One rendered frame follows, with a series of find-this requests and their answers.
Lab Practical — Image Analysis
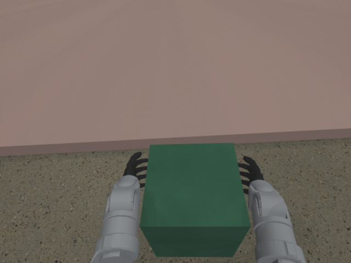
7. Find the right robot hand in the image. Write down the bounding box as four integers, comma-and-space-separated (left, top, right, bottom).
238, 156, 264, 194

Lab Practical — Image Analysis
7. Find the right robot forearm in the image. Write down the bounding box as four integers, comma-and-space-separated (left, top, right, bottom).
248, 180, 306, 263

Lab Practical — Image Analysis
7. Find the left robot hand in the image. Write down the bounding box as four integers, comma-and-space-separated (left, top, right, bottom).
123, 152, 148, 188

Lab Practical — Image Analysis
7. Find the left robot forearm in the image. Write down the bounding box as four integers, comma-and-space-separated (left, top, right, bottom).
90, 175, 141, 263

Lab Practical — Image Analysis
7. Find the carton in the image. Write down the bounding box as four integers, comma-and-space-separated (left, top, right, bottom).
140, 143, 251, 257

